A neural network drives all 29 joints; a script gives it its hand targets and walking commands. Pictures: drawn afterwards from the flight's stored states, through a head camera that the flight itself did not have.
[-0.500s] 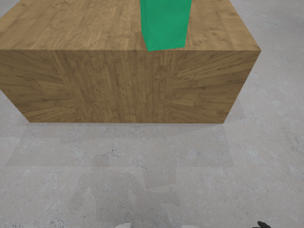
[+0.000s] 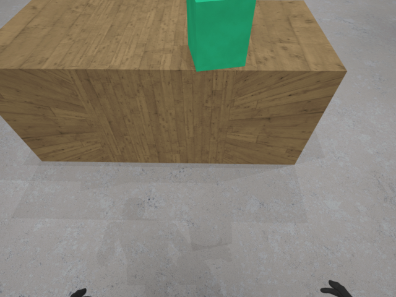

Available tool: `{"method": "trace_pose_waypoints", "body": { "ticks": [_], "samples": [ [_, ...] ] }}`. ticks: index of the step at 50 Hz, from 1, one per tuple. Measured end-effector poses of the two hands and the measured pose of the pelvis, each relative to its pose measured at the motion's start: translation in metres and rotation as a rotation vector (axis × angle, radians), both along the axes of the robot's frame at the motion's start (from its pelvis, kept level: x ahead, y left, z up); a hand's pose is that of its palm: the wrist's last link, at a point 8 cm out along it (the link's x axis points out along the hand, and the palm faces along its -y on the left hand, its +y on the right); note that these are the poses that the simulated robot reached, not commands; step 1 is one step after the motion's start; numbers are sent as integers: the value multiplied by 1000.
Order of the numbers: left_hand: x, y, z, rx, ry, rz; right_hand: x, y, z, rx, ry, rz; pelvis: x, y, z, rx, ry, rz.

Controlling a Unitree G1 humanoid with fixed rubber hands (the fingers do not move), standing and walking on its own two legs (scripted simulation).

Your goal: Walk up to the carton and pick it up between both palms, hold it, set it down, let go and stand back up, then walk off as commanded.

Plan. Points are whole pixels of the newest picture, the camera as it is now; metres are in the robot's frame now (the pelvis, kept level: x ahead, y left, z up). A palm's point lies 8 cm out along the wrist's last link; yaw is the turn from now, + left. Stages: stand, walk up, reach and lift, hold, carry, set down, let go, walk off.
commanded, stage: walk off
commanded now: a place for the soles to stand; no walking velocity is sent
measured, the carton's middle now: (216, 24) +1.04 -0.06 +0.03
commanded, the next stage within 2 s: stand in 0.12 s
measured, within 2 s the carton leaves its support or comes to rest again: neither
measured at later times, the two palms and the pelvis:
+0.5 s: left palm out of the picture +0.08 +0.28 -0.10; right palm out of the picture +0.09 -0.27 -0.10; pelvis -0.01 +0.00 +0.02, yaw +1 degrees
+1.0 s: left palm out of the picture +0.02 +0.28 -0.11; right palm out of the picture +0.07 -0.27 -0.10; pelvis -0.02 +0.00 +0.03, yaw +2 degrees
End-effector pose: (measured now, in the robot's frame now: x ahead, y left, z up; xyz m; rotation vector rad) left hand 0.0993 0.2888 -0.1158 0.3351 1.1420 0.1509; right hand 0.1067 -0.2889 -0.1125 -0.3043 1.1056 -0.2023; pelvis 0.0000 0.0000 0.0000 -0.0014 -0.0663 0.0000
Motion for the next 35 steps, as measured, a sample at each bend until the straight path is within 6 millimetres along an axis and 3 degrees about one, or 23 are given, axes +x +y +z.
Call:
{"method": "trace_pose_waypoints", "body": {
  "ticks": [10, 25, 35],
  "samples": [
    [-20, -2, 1, -14, 39, 49, -6, 1, 3, 6, 30, 9, -3, 0, 6, -3, -10, 10],
    [-20, -4, 18, -33, 8, 98, -14, 18, 13, 42, 60, 51, -15, 0, 23, -2, -19, 25],
    [-46, -5, 17, -43, 52, 122, -28, 18, 15, 42, 82, 59, -22, 0, 27, -3, -9, 31]
  ]
}}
